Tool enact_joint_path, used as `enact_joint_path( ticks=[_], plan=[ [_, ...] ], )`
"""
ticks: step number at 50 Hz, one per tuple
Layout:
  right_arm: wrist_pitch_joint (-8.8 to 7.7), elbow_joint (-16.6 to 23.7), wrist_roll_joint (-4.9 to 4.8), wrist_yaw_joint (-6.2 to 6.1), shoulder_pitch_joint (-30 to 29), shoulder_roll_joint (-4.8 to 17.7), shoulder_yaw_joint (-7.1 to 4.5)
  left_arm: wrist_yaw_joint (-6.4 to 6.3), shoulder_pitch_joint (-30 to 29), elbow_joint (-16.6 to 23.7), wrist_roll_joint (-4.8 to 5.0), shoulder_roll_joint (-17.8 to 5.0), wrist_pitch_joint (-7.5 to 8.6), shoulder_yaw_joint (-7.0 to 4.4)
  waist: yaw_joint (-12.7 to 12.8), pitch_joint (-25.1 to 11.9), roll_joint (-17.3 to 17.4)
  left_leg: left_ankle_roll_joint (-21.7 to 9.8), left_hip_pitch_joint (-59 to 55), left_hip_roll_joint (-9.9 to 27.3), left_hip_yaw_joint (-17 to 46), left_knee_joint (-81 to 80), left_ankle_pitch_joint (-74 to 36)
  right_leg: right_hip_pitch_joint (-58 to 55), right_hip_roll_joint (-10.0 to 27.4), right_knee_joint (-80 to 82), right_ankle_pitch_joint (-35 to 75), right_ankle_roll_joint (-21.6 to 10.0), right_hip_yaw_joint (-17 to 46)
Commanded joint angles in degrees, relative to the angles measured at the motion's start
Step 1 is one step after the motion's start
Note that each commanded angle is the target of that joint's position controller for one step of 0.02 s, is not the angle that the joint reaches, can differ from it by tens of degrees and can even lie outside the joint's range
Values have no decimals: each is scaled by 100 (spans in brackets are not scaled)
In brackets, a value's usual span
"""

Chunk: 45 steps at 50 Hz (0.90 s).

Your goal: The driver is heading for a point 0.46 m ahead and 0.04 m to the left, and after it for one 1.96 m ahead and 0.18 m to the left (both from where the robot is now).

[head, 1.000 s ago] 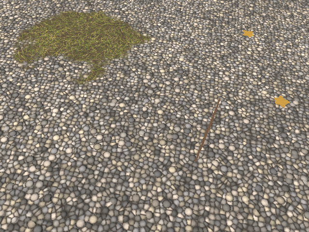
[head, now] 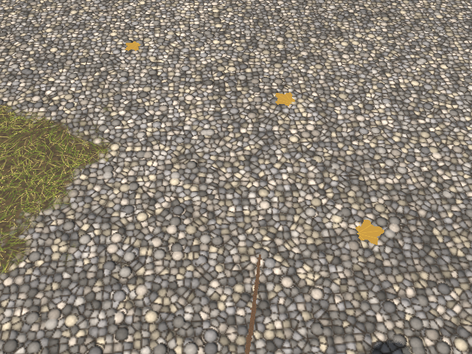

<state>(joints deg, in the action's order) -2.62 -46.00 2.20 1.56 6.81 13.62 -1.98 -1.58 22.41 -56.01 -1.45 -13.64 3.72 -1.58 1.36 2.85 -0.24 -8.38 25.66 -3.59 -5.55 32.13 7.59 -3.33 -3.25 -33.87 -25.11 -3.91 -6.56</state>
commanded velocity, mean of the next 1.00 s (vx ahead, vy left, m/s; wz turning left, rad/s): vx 0.12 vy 0.00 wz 0.26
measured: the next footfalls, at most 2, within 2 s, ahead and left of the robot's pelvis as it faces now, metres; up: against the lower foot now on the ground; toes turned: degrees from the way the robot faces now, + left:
right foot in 0.50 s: +0.33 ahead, -0.07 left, +0.00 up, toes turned +17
left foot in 0.84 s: +0.20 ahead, +0.11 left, +0.00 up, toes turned +12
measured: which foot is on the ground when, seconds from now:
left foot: down 0.00-0.50, up 0.52-0.82, down 0.84-1.00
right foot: down 0.00-0.00, up 0.02-0.48, down 0.50-1.00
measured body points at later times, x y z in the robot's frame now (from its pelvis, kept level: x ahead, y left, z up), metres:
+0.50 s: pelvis +0.19 -0.01 +0.01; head +0.22 +0.00 +0.46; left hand +0.28 +0.28 -0.09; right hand +0.30 -0.27 -0.12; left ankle +0.10 +0.06 -0.72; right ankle +0.29 -0.08 -0.72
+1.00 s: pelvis +0.22 +0.00 +0.03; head +0.22 +0.00 +0.48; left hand +0.21 +0.26 -0.12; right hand +0.32 -0.24 -0.12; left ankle +0.16 +0.10 -0.72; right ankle +0.29 -0.08 -0.72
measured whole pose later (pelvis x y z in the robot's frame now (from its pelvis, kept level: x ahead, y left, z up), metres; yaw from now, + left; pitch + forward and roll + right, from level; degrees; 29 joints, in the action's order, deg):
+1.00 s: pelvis +0.22 +0.00 +0.03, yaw +16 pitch -2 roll +0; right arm 0.5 -58.8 0.6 -1.6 14.6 12.9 0.3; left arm -0.7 12.8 -54.2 -0.5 -13.8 -0.5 -0.1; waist 0.8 1.3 -1.1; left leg -0.8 6.2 -2.1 3.7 23.0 15.1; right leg 13.3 -1.9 -22.3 -7.3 -2.0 0.0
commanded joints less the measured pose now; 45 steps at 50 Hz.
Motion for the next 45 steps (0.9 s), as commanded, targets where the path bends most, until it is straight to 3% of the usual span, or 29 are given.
enact_joint_path(
  ticks=[1, 2, 3, 4, 5, 7, 9, 13, 16, 19, 21, 23, 24, 25, 26, 27, 28, 29, 30, 31, 33, 37, 39, 41, 42, 43, 45],
  plan=[
    [31, -238, -162, -69, 1929, 1551, -508, 78, -147, 780, 33, -803, 181, -147, -700, -1845, 821, -1789, -4275, 2375, 4913, -1286, -939, 3912, -233, -5091, -348, 157, 789],
    [45, -184, -255, -72, 1483, 1421, -484, 102, -476, 902, 21, -764, 221, -123, -509, -1004, 374, -1612, -3486, 2238, 3861, -1289, -1531, 4201, 237, -4954, 138, 145, 1137],
    [44, -122, -229, -73, 1196, 1070, -398, 105, -590, 946, 55, -765, 259, -108, -366, -532, -34, -1404, -2715, 2057, 3180, -1363, -2524, 4028, 440, -4590, 443, 203, 1034],
    [36, -96, -225, -84, 1013, 861, -337, 93, -585, 935, 30, -728, 207, -119, -165, -226, -265, -1149, -2117, 1751, 2626, -1418, -3209, 3781, 575, -4186, 475, 274, 990],
    [24, -109, -257, -104, 924, 732, -288, 87, -538, 977, -47, -696, 89, -107, -17, -151, -224, -968, -1688, 1473, 2203, -1501, -3568, 3505, 645, -3834, 479, 387, 959],
    [-37, -112, -232, -94, 950, 876, -300, 96, -435, 1030, -94, -553, -128, -79, 100, -308, 17, -831, -1369, 1183, 1819, -1478, -4301, 3181, 589, -3350, 561, 558, 819],
    [-32, -105, -208, -100, 1028, 1081, -353, 94, -504, 1128, -66, -502, -219, -60, 118, -472, 164, -716, -1336, 970, 1624, -1391, -4723, 3189, 526, -2864, 834, 674, 703],
    [115, -76, -231, -168, 1303, 1075, -361, 75, -1152, 1409, -28, -571, -296, -54, -165, -632, 415, -258, -1671, 755, 1708, -1129, -4588, 3455, 487, -2023, 1479, 748, 677],
    [216, -64, -208, -242, 1501, 1062, -367, 74, -1503, 1528, 14, -622, -317, -35, -372, -646, 493, -95, -2145, 859, 1967, -998, -4273, 3681, 494, -1566, 1709, 698, 758],
    [268, -69, -128, -289, 1590, 995, -344, 51, -1701, 1576, 41, -669, -289, -14, -496, -525, 518, -123, -2471, 1014, 2170, -806, -4349, 3657, 441, -1117, 1519, 582, 803],
    [288, -50, -82, -303, 1517, 997, -334, 31, -1618, 1547, 58, -721, -247, -13, -465, -455, 529, -153, -2519, 1096, 2308, -587, -4458, 3368, 362, -732, 1244, 441, 828],
    [287, 1, -96, -317, 1277, 1018, -322, -1, -1239, 1423, 73, -772, -196, -26, -271, -405, 537, -50, -2324, 1053, 2434, -304, -4307, 2638, 270, 24, 1187, 249, 825],
    [265, 21, -164, -322, 1114, 1022, -306, -25, -940, 1330, 42, -768, -151, -33, -50, -414, 447, 99, -2121, 900, 2409, 4, -4084, 2004, 264, 780, 1743, 135, 818],
    [208, 102, -235, -312, 1044, 924, -256, -67, -622, 1270, -13, -897, -75, -57, 89, -672, 100, 321, -1702, 638, 2305, 538, -3264, 1050, 764, 1212, 3303, -51, 1306],
    [168, 216, -246, -314, 1462, 639, -180, -98, -507, 1378, 4, -1339, -66, -112, -117, -1158, -1027, 542, -1052, -48, 1672, 1747, -10, 118, 2227, 971, 6464, -646, 2676],
    [315, 26, -219, -356, 1899, 775, -240, -63, -490, 1314, 164, -1116, -188, -67, -176, -1614, -1312, 629, -802, -618, 1257, 2394, 3223, 235, 2852, 994, 7065, -1474, 3482],
    [404, -110, -102, -361, 1721, 951, -264, -20, -657, 1344, 165, -892, -225, -13, -216, -1155, -642, 653, -576, -421, 1376, 2926, 3108, 676, 2635, 1202, 5935, -1531, 3364],
    [463, -148, -86, -341, 1426, 889, -253, -12, -938, 1372, 119, -672, -238, 52, -241, -758, -333, 707, -571, -300, 1456, 2956, 2703, 1133, 2251, 1390, 4896, -1281, 2865],
    [521, -148, -118, -313, 1288, 802, -227, -21, -1214, 1394, 61, -563, -271, 106, -339, -551, -352, 782, -680, -187, 1457, 2698, 2418, 1469, 1916, 1624, 4042, -993, 2450],
    [576, -171, -126, -277, 1242, 737, -197, -40, -1342, 1372, 37, -576, -273, 118, -387, -407, -618, 864, -846, -95, 1396, 2393, 2152, 1708, 1668, 1806, 3546, -820, 2132],
    [615, -329, -143, -247, 1344, 637, -131, -30, -1352, 1257, 8, -645, -280, 105, -406, -451, -808, 980, -1147, -122, 1096, 1796, 1990, 1755, 1324, 1823, 3240, -651, 1722],
    [649, -490, -176, -297, 1010, 542, -42, 1, -1064, 999, 37, -828, -312, 49, -175, -526, -819, 969, -1413, 37, 815, 490, 1757, 1487, 1348, 1838, 2241, -665, 1881],
    [615, -620, -185, -312, 1019, 525, -17, 8, -1115, 933, 40, -867, -363, 23, -220, -483, -809, 883, -1650, 71, 712, -215, 1268, 1587, 1295, 1805, 1631, -584, 1944],
    [527, -756, -148, -333, 1038, 533, 19, 7, -1066, 851, 61, -831, -402, 20, -268, -356, -601, 742, -2147, 210, 872, -1183, 435, 1990, 1202, 1798, 1055, -271, 1952],
    [463, -753, -75, -349, 975, 672, 18, 24, -1016, 834, 81, -762, -390, 29, -209, -328, -388, 645, -2290, 582, 1344, -1289, 332, 2197, 1127, 1738, 821, -54, 1939],
    [416, -756, -84, -343, 776, 896, -8, 48, -911, 820, 132, -691, -394, 25, 4, -146, 37, 487, -1759, 866, 1709, -1283, 595, 2113, 780, 1722, 641, 86, 1613],
    [305, -897, -134, -295, 653, 562, 101, 66, -998, 630, 120, -601, -417, 27, 2, 17, 348, 494, -817, 898, 1748, -1625, 1117, 1138, 632, 1491, 1338, 120, 1342]
  ],
)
